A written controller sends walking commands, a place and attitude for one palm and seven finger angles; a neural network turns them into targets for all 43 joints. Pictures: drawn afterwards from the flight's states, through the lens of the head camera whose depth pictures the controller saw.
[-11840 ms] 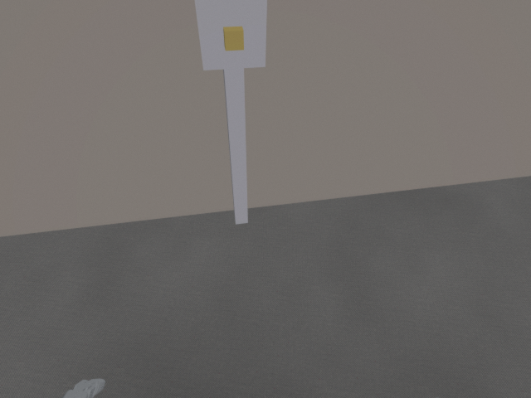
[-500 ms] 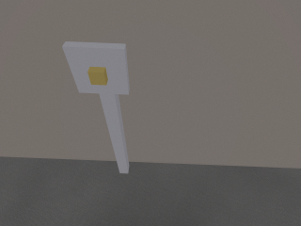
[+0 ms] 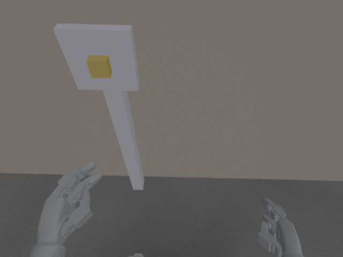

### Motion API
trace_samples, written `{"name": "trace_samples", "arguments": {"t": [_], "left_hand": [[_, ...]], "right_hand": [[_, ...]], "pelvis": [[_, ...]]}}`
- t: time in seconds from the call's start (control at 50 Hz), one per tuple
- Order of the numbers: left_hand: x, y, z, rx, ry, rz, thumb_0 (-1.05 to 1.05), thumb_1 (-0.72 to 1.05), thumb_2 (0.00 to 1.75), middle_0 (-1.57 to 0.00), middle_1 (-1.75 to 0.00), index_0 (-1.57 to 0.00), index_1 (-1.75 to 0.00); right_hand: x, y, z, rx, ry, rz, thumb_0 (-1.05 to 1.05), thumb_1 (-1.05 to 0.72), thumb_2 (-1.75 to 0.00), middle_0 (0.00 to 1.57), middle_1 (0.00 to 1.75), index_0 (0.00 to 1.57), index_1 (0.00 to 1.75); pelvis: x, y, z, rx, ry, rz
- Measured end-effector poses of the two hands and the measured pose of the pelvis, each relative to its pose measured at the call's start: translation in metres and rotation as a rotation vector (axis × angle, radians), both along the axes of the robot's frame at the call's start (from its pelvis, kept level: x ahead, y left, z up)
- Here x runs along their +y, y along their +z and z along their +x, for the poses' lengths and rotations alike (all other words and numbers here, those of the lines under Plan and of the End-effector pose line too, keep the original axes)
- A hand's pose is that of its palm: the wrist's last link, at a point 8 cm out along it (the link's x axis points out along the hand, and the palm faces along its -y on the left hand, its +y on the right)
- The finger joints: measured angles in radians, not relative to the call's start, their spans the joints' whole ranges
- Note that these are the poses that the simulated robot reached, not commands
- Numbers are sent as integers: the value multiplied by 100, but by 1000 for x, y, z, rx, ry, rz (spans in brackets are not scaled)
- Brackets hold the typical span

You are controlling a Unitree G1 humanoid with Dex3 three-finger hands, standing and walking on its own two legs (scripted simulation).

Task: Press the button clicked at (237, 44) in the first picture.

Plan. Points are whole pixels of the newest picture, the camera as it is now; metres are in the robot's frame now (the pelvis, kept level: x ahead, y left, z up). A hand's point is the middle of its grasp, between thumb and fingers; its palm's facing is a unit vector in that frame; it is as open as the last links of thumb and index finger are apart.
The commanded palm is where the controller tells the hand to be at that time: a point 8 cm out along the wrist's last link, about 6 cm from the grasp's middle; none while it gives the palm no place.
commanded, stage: raise the hand and make a fist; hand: left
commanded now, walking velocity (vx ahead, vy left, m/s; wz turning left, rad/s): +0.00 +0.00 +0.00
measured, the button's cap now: (100, 66) +0.54 +0.22 +0.16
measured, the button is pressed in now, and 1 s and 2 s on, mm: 0 0 0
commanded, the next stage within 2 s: aim a knuckle at the button in 1.70 s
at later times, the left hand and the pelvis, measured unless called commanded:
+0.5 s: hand (76, 214) +0.20 +0.20 +0.06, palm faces +0.04 -1.00 -0.05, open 3.2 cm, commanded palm +0.16 +0.25 +0.07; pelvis -0.01 +0.00 +0.00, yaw +1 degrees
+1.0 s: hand (55, 193) +0.21 +0.22 +0.12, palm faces +0.06 -1.00 -0.05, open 3.1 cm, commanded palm +0.18 +0.28 +0.13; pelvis +0.01 +0.02 +0.02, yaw +2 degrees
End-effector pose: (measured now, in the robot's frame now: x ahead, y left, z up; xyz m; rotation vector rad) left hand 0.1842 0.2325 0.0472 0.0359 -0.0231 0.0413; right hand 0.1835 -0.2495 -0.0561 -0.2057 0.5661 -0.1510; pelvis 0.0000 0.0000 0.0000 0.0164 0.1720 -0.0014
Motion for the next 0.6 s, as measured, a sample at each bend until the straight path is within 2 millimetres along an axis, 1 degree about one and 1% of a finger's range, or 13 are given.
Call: {"name": "trace_samples", "arguments": {"t": [0.04, 0.1, 0.14, 0.18, 0.22, 0.28, 0.34, 0.38, 0.46, 0.52, 0.6], "left_hand": [[-3, -15, -14, 18, -40, -12, 1, 91, 90, -44, -56, -44, -56], [1, -34, -37, 98, 3, -44, 1, 91, 90, -52, -64, -52, -65], [6, -37, -49, 121, 58, -43, 1, 90, 90, -57, -70, -58, -71], [9, -31, -55, 102, 94, -24, 2, 90, 90, -63, -76, -63, -76], [11, -20, -54, 54, 93, 1, 2, 90, 90, -68, -82, -68, -82], [11, -5, -41, 4, 43, 22, 2, 90, 90, -76, -91, -76, -91], [10, 1, -25, 28, -16, 18, 2, 90, 90, -84, -100, -85, -100], [10, 5, -17, 64, -34, 10, 2, 90, 90, -90, -106, -90, -106], [15, 13, -11, 100, -16, 8, 2, 90, 90, -101, -118, -101, -118], [20, 21, -11, 85, 7, 16, 2, 90, 90, -109, -127, -109, -127], [26, 28, -12, 57, 17, 20, 2, 90, 90, -118, -137, -119, -138]], "right_hand": [[-3, 2, 16, -61, 24, -16, 2, -90, -90, 20, 30, 20, 30], [-1, 4, 31, -116, 50, -33, 2, -90, -90, 20, 30, 20, 30], [3, 3, 35, -124, 67, -38, 2, -90, -90, 20, 30, 20, 30], [9, 0, 33, -113, 83, -38, 2, -90, -90, 20, 30, 20, 30], [15, -7, 27, -84, 96, -32, 1, -90, -90, 20, 30, 20, 30], [24, -19, 10, -26, 97, -5, 2, -90, -90, 20, 30, 20, 30], [28, -27, -11, 37, 71, 28, 2, -90, -90, 20, 30, 20, 30], [29, -30, -26, 72, 40, 46, 2, -90, -90, 20, 30, 20, 30], [24, -30, -51, 118, -17, 56, 2, -90, -90, 21, 30, 20, 30], [18, -27, -61, 138, -39, 39, 2, -90, -90, 21, 30, 20, 30], [10, -22, -62, 138, -48, 6, 2, -90, -90, 20, 30, 20, 30]], "pelvis": [[-3, -12, -5, 15, 1, 0], [-6, -24, -9, 22, 12, -7], [-8, -28, -10, 20, 22, -17], [-10, -29, -12, 16, 32, -28], [-12, -29, -13, 13, 41, -38], [-13, -27, -16, 6, 48, -49], [-13, -21, -18, -1, 46, -50], [-11, -16, -17, -6, 39, -47], [-6, -7, -13, -15, 24, -38], [-3, -3, -11, -21, 18, -34], [3, 1, -9, -29, 18, -34]]}}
